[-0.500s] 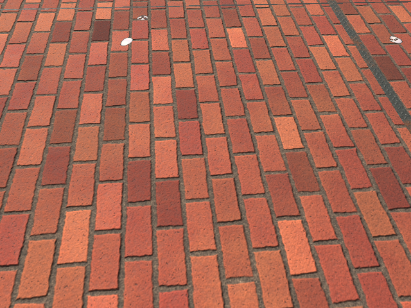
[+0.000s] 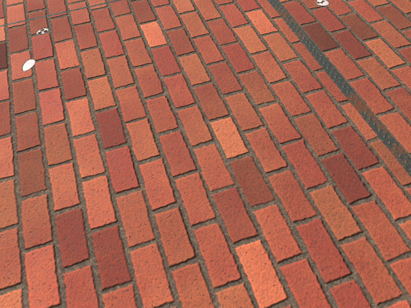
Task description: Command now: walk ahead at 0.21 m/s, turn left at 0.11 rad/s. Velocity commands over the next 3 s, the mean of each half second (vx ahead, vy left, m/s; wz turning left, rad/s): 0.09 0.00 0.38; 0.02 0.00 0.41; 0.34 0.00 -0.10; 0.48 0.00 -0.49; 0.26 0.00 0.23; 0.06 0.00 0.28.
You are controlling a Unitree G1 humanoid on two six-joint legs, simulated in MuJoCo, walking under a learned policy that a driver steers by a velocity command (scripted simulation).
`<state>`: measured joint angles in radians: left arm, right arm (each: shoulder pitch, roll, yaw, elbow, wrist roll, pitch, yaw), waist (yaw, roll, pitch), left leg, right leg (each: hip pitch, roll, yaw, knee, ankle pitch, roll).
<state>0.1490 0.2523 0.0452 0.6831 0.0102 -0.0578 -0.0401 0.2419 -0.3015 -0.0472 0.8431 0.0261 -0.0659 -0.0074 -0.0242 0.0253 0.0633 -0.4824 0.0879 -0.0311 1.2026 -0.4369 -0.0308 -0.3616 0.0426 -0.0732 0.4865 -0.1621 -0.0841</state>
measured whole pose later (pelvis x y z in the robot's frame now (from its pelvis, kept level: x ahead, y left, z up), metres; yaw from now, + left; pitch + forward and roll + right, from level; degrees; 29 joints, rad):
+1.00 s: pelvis +0.13 +0.02 +0.01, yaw +28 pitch +2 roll +0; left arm 0.19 0.24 0.05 0.78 0.01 -0.02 0.01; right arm 0.17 -0.31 -0.07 0.64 0.00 0.04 -0.03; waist 0.02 0.05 0.00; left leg -0.45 -0.08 -0.14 0.96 -0.47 -0.05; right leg -0.26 0.01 0.02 0.48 -0.25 -0.02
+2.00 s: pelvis +0.49 +0.12 +0.01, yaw +5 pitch +2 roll +0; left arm 0.30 0.27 0.06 0.73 -0.01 -0.06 -0.01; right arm 0.12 -0.31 -0.05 0.66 -0.02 -0.10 -0.01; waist 0.05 0.04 0.03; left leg -0.71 0.12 -0.09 0.81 -0.02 -0.06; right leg -0.16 0.13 0.10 0.33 -0.19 -0.10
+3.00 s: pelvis +0.75 +0.17 +0.00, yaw +24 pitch +1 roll +0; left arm 0.20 0.24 0.02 0.74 0.00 0.01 0.01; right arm 0.21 -0.27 -0.04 0.69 0.01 0.05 -0.02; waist 0.02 0.02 0.01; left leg -0.20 0.00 -0.05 0.50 -0.31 -0.03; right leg -0.30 0.00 0.04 0.54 -0.26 0.00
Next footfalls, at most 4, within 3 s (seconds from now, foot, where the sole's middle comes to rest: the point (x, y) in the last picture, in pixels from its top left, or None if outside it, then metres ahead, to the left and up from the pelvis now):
0.40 left None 0.15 0.16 -0.77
0.86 right None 0.22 -0.06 -0.77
1.22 left None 0.11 0.16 -0.77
1.68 right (200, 279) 0.52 0.06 -0.77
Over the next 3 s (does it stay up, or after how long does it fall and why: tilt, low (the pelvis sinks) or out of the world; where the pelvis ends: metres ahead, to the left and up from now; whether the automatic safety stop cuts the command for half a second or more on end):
stays up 0.75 0.17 0.00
